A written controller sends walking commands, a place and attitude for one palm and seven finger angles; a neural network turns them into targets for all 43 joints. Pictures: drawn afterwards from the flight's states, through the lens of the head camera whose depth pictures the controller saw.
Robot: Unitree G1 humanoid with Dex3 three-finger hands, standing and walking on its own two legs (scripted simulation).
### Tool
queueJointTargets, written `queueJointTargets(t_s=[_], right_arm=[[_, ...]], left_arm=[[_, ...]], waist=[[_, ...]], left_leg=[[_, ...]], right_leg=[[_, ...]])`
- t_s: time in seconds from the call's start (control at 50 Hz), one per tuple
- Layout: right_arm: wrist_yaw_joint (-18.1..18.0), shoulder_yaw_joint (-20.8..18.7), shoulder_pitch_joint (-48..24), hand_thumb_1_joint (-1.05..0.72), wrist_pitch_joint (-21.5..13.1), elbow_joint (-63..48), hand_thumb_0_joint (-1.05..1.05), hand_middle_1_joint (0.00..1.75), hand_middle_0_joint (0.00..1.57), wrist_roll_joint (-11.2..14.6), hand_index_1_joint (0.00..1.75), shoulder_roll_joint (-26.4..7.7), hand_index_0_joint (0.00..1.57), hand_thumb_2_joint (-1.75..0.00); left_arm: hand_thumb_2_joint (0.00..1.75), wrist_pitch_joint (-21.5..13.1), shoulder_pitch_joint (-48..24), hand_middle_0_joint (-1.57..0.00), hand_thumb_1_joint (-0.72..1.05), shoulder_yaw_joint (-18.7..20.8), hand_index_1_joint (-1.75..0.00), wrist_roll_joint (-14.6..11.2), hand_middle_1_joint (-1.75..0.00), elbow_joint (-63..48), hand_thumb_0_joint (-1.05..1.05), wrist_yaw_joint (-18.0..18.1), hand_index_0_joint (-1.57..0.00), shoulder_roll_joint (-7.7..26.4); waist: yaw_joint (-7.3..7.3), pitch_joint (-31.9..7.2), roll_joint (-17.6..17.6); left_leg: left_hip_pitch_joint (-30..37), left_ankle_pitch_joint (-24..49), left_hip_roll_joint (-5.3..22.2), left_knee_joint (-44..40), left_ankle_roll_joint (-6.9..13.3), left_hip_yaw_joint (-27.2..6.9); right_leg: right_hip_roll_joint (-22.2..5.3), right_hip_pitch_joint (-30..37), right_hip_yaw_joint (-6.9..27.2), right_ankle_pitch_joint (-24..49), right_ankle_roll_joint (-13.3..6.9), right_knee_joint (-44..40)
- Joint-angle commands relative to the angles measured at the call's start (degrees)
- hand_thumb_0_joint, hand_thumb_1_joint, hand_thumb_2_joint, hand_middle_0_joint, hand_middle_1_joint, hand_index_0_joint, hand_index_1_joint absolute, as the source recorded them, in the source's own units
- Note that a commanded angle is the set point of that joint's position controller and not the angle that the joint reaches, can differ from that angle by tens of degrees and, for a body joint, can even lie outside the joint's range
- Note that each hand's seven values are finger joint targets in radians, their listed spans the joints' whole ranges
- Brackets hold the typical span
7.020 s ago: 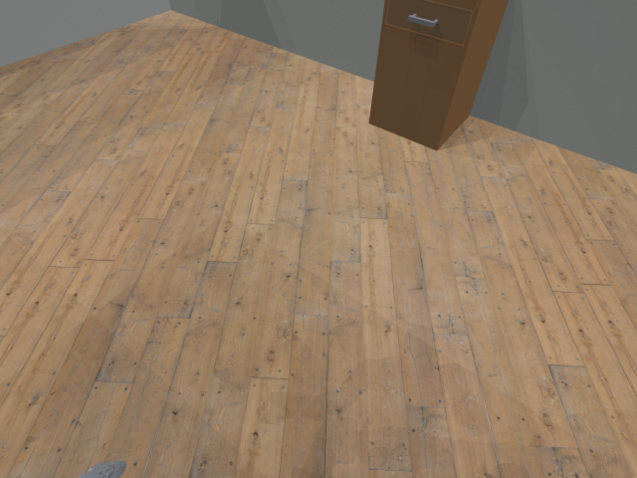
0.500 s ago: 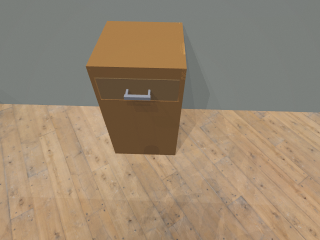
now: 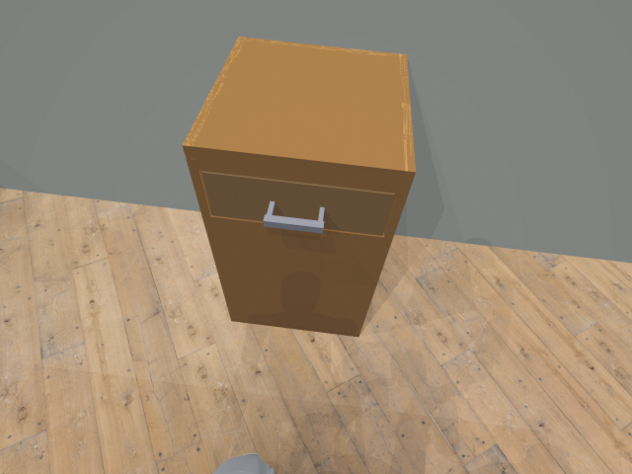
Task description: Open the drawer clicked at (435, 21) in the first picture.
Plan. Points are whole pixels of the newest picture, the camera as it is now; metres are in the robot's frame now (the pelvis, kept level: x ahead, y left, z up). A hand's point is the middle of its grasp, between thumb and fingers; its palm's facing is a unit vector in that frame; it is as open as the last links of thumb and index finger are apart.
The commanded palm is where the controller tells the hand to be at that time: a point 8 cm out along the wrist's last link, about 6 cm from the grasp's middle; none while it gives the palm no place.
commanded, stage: take the last steps up to it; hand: left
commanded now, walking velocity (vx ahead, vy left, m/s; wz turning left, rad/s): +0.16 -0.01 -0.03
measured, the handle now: (295, 216) +0.60 +0.09 -0.13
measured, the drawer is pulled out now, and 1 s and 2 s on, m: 0.00 0.00 0.00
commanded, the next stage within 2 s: come to a stop and stand still in 0.02 s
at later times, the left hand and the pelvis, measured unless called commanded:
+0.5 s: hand (205, 441) +0.18 +0.17 -0.15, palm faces +0.07 -0.97 -0.23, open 7.3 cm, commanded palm none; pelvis +0.09 -0.01 +0.02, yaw +3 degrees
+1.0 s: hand out of the picture +0.09 +0.21 -0.15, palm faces +0.04 -0.98 -0.20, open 7.4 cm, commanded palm none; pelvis +0.07 +0.02 +0.03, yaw +1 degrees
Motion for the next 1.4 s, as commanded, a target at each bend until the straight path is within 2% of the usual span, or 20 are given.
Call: queueJointTargets(t_s=[0.0,0.04,0.14,0.22,0.28,0.34,0.38,0.44,0.52,0.58,0.62,0.64,0.7,0.74,0.9,0.98,1.06,1.1,1.2,1.38], right_arm=[[-1.36,-0.91,8.06,-0.90,-0.38,0.60,0.00,0.30,0.20,0.38,0.30,-6.90,0.20,-0.90],[-1.37,-0.62,6.15,-0.90,-0.53,0.40,0.00,0.30,0.20,0.58,0.30,-6.46,0.20,-0.90],[-1.43,-0.85,5.72,-0.90,0.33,0.62,0.00,0.30,0.20,0.35,0.30,-6.53,0.20,-0.90],[-1.72,-0.48,5.52,-0.90,1.28,2.00,0.00,0.30,0.20,1.21,0.30,-5.03,0.20,-0.90],[-1.41,-0.66,10.01,-0.90,3.53,2.55,0.00,0.30,0.20,1.62,0.30,-2.61,0.20,-0.90],[-2.06,-1.59,6.67,-0.90,4.95,1.20,0.00,0.30,0.20,1.68,0.30,-4.31,0.20,-0.90],[-2.03,-1.71,5.26,-0.90,5.41,0.37,0.00,0.30,0.20,1.73,0.30,-4.42,0.20,-0.90],[-1.64,-1.85,4.04,-0.90,6.11,-0.85,0.00,0.30,0.20,1.49,0.30,-4.36,0.20,-0.90],[-1.24,-1.58,6.29,-0.90,5.59,-1.42,0.00,0.30,0.20,1.49,0.30,-3.95,0.20,-0.90],[-1.18,-1.40,10.75,-0.90,4.43,-0.09,0.00,0.30,0.20,1.27,0.30,-4.59,0.20,-0.90],[-1.21,-2.27,8.03,-0.90,3.55,-2.65,0.00,0.30,0.20,0.31,0.30,-12.11,0.20,-0.90],[-1.98,-2.37,6.35,-0.90,3.48,-3.06,0.00,0.30,0.20,0.09,0.30,-12.42,0.20,-0.90],[-2.83,-1.00,1.31,-0.90,2.96,-2.99,0.00,0.30,0.20,0.00,0.30,-9.60,0.20,-0.90],[-2.93,-1.01,3.30,-0.90,2.69,-2.19,0.00,0.30,0.20,0.27,0.30,-9.57,0.20,-0.90],[-3.11,-2.13,10.40,-0.90,3.12,1.79,0.00,0.30,0.20,0.25,0.30,-11.11,0.20,-0.90],[-2.67,-1.89,9.00,-0.90,3.10,3.04,0.00,0.30,0.20,0.70,0.30,-10.44,0.20,-0.90],[-1.57,0.19,8.48,-0.90,2.95,3.40,0.00,0.30,0.20,1.57,0.30,-3.06,0.20,-0.90],[-1.94,0.57,7.76,-0.90,3.61,4.27,0.00,0.30,0.20,0.86,0.30,-3.28,0.20,-0.90],[-2.07,1.05,11.58,-0.90,3.38,7.92,0.00,0.30,0.20,0.93,0.30,-3.22,0.20,-0.90],[-2.39,1.12,12.25,-0.90,3.45,8.35,0.00,0.30,0.20,1.00,0.30,-2.59,0.20,-0.90]], left_arm=[[0.90,-1.52,-2.34,-0.20,0.90,0.76,-0.30,0.91,-0.30,-5.83,0.00,-0.36,-0.20,2.42],[0.90,-0.48,0.54,-0.20,0.90,0.63,-0.30,0.93,-0.30,-5.20,0.00,-0.29,-0.20,1.02],[0.90,0.11,-2.25,-0.20,0.90,-0.06,-0.30,0.92,-0.30,-7.15,0.00,0.35,-0.20,-0.63],[0.90,-0.44,-0.04,-0.20,0.90,0.07,-0.30,0.85,-0.30,-6.20,0.00,1.36,-0.20,4.68],[0.90,-0.47,-4.28,-0.20,0.90,1.17,-0.30,0.70,-0.30,-8.09,0.00,1.95,-0.20,11.34],[0.90,0.33,-4.65,-0.20,0.90,2.04,-0.30,0.90,-0.30,-8.63,0.00,2.69,-0.20,11.44],[0.90,0.80,-7.22,-0.20,0.90,2.69,-0.30,1.11,-0.30,-10.06,0.00,3.15,-0.20,11.72],[0.90,1.25,-10.19,-0.20,0.90,3.00,-0.30,1.24,-0.30,-11.84,0.00,3.08,-0.20,12.09],[0.90,1.70,-12.42,-0.20,0.90,3.30,-0.30,1.51,-0.30,-13.01,0.00,2.71,-0.20,12.81],[0.90,2.22,-12.69,-0.20,0.90,2.72,-0.30,0.61,-0.30,-12.70,0.00,2.31,-0.20,11.15],[0.90,2.76,-11.09,-0.20,0.90,1.42,-0.30,0.04,-0.30,-14.04,0.00,1.82,-0.20,5.26],[0.90,3.52,-13.60,-0.20,0.90,1.52,-0.30,0.62,-0.30,-14.22,0.00,1.89,-0.20,6.59],[0.90,3.26,-9.38,-0.20,0.90,2.23,-0.30,0.62,-0.30,-10.50,0.00,0.85,-0.20,7.33],[0.90,3.00,-8.53,-0.20,0.90,1.89,-0.30,0.58,-0.30,-9.42,0.00,0.37,-0.20,7.18],[0.90,2.84,-11.80,-0.20,0.90,0.57,-0.30,0.24,-0.30,-9.57,0.00,0.24,-0.20,5.45],[0.90,1.78,-6.45,-0.20,0.90,0.25,-0.30,0.00,-0.30,-6.75,0.00,0.63,-0.20,4.84],[0.90,0.33,-5.38,-0.20,0.90,-0.02,-0.30,0.14,-0.30,-4.89,0.00,1.67,-0.20,9.67],[0.90,-0.28,-5.72,-0.20,0.90,-0.14,-0.30,0.03,-0.30,-4.05,0.00,1.78,-0.20,8.64],[0.90,0.23,-6.23,-0.20,0.90,-0.69,-0.30,-0.49,-0.30,-3.57,0.00,1.91,-0.20,5.97],[0.90,-0.13,-3.74,-0.20,0.90,-0.56,-0.30,-0.44,-0.30,-2.93,0.00,2.15,-0.20,5.34]], waist=[[-2.28,-1.41,7.31],[-0.46,-2.79,8.14],[-0.47,-2.34,5.63],[1.10,-5.01,1.98],[-1.91,-6.11,-9.90],[0.82,-8.26,-10.26],[0.74,-8.95,-4.85],[0.51,-9.67,-6.29],[-0.70,-11.30,-9.05],[-3.04,-11.26,-5.48],[-2.29,-7.39,17.23],[-3.40,-4.40,14.19],[-0.11,-2.33,11.00],[-0.96,-4.14,9.08],[-4.52,-6.13,11.07],[-2.11,-7.87,11.21],[-2.13,-5.06,-1.98],[-1.61,-1.69,-10.52],[-2.09,1.39,0.45],[-1.81,-0.62,-0.68]], left_leg=[[7.42,-0.50,15.79,-27.07,6.37,-18.66],[4.43,3.65,12.87,-27.17,5.94,-12.73],[6.04,9.97,11.87,-24.96,6.74,-9.94],[8.45,15.48,6.35,-13.04,0.06,-5.04],[6.09,-4.72,-0.63,-4.29,-4.12,-2.70],[-0.94,-19.50,-2.59,17.60,-4.55,-7.41],[-3.65,-18.41,-2.62,23.21,-5.00,-10.05],[-2.40,-16.29,-2.69,20.04,-5.97,-9.78],[3.12,-11.54,-2.66,5.46,-5.85,-7.35],[15.51,5.89,-1.59,-14.70,-5.15,-5.40],[11.91,19.12,16.96,-23.54,2.77,-25.41],[6.03,16.79,18.84,-26.07,5.53,-27.92],[8.50,14.70,13.38,-24.38,5.26,-20.00],[14.95,19.30,11.74,-23.45,4.70,-16.89],[23.47,31.83,13.28,-19.99,6.05,-16.92],[19.48,27.56,10.03,-17.03,3.53,-15.06],[8.02,-0.09,0.49,-12.84,-3.84,-7.30],[9.64,-1.21,0.53,-12.14,-4.28,-6.55],[12.93,9.18,2.47,-16.63,-3.78,-8.11],[14.02,9.50,2.51,-15.63,-4.11,-7.44]], right_leg=[[-3.84,-15.25,2.01,6.31,-0.16,8.52],[-3.38,-10.13,0.38,7.43,0.50,1.47],[-2.10,-6.11,-1.02,11.59,2.05,-16.15],[-3.00,3.79,1.51,31.10,2.34,-35.62],[-15.38,4.42,11.77,60.68,-6.01,-34.62],[-19.06,9.50,12.56,76.15,-11.74,-34.83],[-18.98,10.41,10.59,72.38,-12.09,-34.69],[-17.41,8.90,7.84,64.65,-10.88,-35.50],[-14.66,7.78,6.05,54.43,-9.02,-34.87],[-9.59,0.67,3.30,37.27,-3.14,-29.55],[0.76,-9.94,-1.74,2.36,2.71,-17.42],[1.53,-9.61,3.48,-1.87,2.65,-9.04],[1.54,-12.33,6.57,5.37,2.91,-0.83],[1.81,-13.53,5.34,7.43,3.62,-2.11],[0.97,-9.36,1.87,2.19,3.63,-17.30],[1.76,0.73,-0.70,13.13,2.47,-33.94],[-10.97,7.23,9.10,29.54,-2.71,-41.92],[-9.52,3.06,9.00,33.48,-3.86,-42.98],[-3.63,0.88,4.63,21.90,-1.15,-41.83],[-3.74,2.81,4.97,25.61,-1.22,-42.58]])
